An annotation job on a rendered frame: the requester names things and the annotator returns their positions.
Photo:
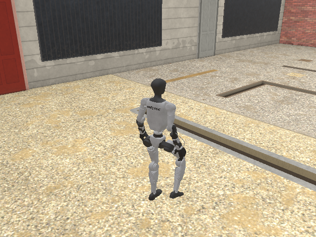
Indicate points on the left robot upper arm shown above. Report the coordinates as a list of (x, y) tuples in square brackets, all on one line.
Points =
[(142, 110)]

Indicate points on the right robot hand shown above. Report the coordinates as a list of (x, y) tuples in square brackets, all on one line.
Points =
[(181, 153)]

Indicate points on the robot left forearm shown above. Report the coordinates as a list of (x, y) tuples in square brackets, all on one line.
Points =
[(141, 127)]

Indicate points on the left robot hand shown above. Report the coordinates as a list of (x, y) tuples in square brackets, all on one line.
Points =
[(143, 135)]

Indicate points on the right robot upper arm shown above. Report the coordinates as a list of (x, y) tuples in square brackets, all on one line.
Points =
[(171, 108)]

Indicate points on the robot right forearm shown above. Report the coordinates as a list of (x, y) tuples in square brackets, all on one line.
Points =
[(175, 138)]

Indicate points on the robot right shin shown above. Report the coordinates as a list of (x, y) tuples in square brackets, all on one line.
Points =
[(178, 176)]

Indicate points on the left robot foot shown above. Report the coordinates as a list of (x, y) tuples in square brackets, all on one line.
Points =
[(153, 196)]

